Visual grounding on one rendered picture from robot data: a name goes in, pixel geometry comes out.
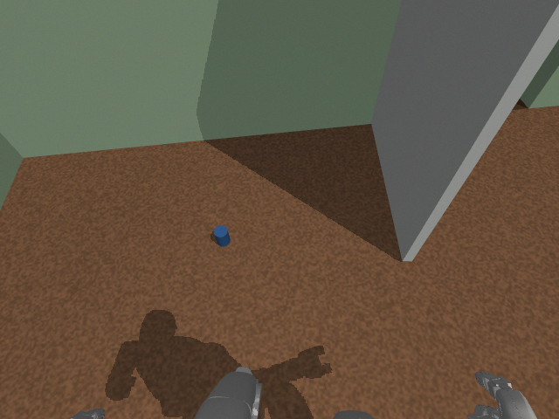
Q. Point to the right robot hand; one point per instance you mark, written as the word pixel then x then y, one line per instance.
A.
pixel 512 403

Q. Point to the tin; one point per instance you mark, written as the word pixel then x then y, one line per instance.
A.
pixel 222 235

